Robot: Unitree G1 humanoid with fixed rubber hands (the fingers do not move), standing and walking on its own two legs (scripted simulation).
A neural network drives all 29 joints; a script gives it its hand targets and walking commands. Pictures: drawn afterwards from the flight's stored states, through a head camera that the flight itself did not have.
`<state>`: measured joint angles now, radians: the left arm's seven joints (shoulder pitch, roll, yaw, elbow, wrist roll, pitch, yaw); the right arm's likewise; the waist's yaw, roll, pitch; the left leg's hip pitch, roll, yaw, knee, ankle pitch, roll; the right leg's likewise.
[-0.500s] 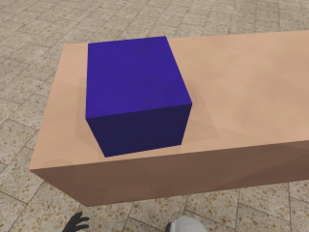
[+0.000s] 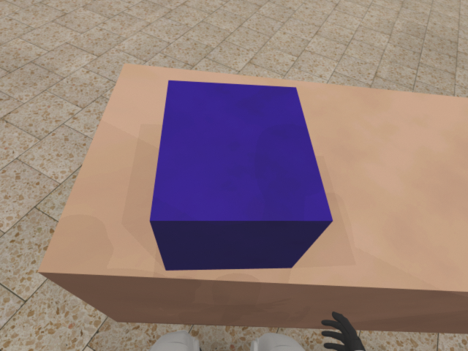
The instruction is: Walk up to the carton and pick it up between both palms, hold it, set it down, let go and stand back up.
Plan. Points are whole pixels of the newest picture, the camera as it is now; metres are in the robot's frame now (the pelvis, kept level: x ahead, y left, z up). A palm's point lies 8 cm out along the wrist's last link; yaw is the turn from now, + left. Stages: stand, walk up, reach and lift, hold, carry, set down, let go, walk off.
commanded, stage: walk up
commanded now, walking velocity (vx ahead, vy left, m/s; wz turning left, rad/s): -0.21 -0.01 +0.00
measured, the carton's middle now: (232, 177) +0.43 +0.02 -0.01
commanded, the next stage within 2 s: stand in 0.60 s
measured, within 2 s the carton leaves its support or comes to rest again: neither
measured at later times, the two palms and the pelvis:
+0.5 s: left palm out of the picture -0.03 +0.20 -0.12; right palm out of the picture -0.07 -0.24 -0.13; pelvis -0.05 -0.02 +0.02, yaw -2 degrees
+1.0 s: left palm out of the picture -0.09 +0.17 -0.14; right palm out of the picture -0.06 -0.24 -0.13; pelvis -0.05 -0.02 +0.01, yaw +0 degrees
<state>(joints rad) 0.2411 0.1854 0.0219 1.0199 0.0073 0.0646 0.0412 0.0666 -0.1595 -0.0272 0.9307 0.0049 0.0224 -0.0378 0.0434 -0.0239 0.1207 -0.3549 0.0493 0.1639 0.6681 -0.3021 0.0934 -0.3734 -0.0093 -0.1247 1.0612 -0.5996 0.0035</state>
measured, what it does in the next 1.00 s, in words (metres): steps on the spot: right foot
